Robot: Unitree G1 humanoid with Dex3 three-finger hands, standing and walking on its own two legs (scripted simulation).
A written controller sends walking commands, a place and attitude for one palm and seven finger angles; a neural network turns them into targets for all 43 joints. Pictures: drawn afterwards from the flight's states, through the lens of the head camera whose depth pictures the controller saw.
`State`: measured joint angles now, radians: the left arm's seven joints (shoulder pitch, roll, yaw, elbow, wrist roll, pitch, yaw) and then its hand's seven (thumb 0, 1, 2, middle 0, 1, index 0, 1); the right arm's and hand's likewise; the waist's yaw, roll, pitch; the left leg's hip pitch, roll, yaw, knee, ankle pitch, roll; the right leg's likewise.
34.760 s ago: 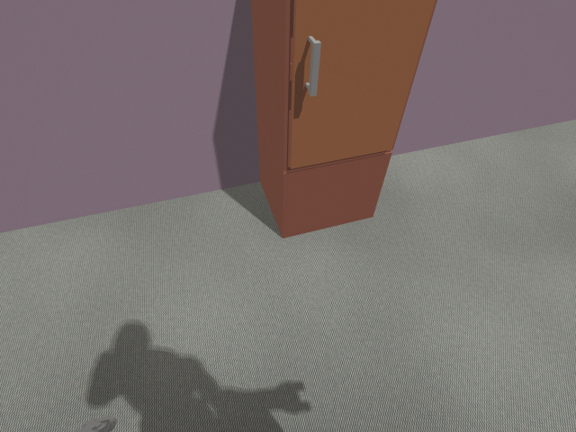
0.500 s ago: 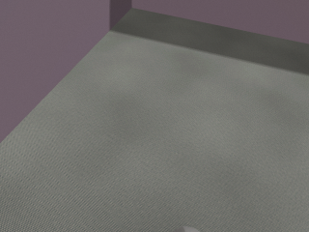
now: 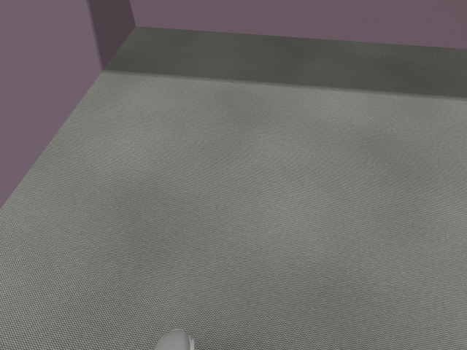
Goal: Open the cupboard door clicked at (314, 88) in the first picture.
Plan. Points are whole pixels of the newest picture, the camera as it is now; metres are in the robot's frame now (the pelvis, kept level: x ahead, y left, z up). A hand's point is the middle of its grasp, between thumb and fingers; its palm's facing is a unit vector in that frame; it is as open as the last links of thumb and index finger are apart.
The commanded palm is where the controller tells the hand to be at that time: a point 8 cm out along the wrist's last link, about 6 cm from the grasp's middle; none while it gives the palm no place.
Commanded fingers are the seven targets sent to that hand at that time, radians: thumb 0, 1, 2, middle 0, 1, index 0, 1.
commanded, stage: walk to a spot facing it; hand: left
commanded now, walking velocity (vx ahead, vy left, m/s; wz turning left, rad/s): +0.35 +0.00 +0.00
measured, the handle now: out of the picture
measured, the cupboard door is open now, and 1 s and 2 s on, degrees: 39 39 39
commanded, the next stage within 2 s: turn to face it in 0.14 s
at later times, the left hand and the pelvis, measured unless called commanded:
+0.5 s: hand (150, 283) +0.28 +0.20 -0.17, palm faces +0.09 -0.98 -0.20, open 7.3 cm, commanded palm none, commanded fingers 0.00 0.90 0.90 -0.20 -0.30 -0.20 -0.30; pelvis +0.20 +0.01 -0.01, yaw +3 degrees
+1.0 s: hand (138, 279) +0.29 +0.23 -0.18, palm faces +0.40 -0.88 -0.25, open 7.4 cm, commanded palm none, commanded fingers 0.00 0.90 0.90 -0.20 -0.30 -0.20 -0.30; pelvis +0.28 +0.00 -0.01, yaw +22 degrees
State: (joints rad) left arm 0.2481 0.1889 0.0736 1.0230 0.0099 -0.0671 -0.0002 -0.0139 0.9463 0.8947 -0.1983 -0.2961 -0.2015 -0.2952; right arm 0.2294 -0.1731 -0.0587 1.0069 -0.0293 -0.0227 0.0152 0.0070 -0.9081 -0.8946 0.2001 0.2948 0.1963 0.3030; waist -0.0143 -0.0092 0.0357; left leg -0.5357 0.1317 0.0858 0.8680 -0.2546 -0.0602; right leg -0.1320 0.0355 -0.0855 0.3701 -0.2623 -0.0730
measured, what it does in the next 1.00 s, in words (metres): walks ahead, turning left: left foot, then right foot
